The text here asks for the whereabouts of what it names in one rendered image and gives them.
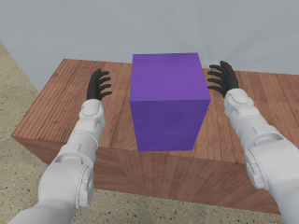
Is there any carton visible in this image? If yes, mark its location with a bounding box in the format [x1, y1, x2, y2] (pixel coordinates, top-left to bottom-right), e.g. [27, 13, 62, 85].
[129, 52, 211, 152]

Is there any right robot forearm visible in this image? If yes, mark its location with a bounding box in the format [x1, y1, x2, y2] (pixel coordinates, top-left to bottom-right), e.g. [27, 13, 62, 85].
[223, 88, 299, 154]

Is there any pedestal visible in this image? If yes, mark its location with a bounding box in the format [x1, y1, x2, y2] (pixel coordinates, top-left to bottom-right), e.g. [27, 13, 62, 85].
[11, 59, 299, 215]

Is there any left robot hand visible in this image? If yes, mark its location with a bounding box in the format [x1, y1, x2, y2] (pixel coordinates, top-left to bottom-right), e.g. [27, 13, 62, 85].
[86, 68, 112, 101]

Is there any right robot hand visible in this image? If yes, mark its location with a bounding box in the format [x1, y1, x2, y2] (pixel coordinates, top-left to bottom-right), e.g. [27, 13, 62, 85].
[207, 61, 239, 99]

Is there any left robot forearm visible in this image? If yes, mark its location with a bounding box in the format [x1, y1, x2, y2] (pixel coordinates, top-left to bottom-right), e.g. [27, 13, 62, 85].
[37, 99, 107, 200]

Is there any right robot upper arm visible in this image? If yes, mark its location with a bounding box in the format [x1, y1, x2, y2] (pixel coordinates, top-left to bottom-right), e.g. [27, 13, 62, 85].
[244, 139, 299, 224]

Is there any left robot upper arm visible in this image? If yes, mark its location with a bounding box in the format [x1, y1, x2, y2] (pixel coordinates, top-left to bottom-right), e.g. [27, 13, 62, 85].
[8, 162, 94, 224]

